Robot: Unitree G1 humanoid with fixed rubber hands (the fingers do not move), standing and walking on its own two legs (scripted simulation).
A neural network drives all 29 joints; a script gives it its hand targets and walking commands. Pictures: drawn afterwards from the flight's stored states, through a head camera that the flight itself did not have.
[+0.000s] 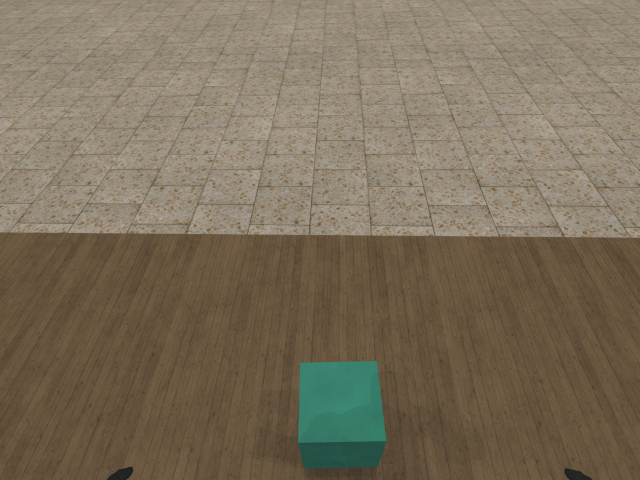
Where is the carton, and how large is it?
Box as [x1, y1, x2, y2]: [298, 361, 385, 467]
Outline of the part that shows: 376,361 300,363 298,443 304,467 377,466 385,443 385,434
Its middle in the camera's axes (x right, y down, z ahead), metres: +0.06 +0.50 +1.07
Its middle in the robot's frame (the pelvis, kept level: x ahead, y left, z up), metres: +0.42 +0.00 -0.66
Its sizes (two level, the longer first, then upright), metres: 0.210 0.200 0.250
